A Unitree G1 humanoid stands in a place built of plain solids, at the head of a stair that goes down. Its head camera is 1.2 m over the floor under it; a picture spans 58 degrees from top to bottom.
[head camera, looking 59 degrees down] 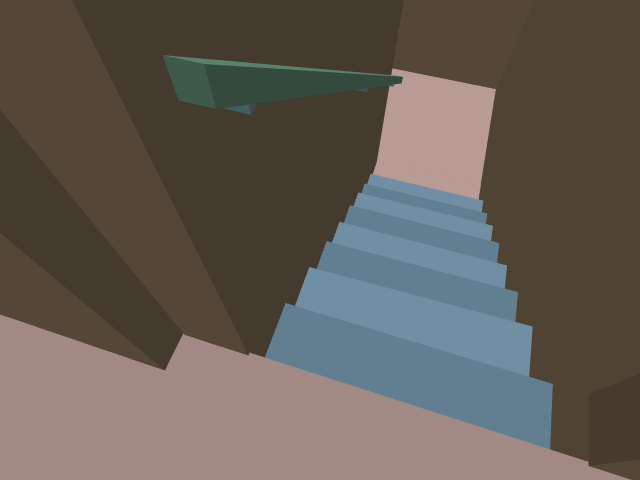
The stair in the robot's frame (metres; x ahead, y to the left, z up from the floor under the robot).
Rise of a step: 0.19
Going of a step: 0.25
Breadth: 0.90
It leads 18 degrees to the right of straight ahead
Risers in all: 9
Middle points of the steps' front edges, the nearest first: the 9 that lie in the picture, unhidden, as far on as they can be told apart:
0.22 -0.23 0.00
0.45 -0.31 -0.21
0.70 -0.39 -0.40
0.94 -0.46 -0.59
1.17 -0.54 -0.78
1.42 -0.61 -0.97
1.65 -0.69 -1.15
1.88 -0.76 -1.34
2.12 -0.84 -1.52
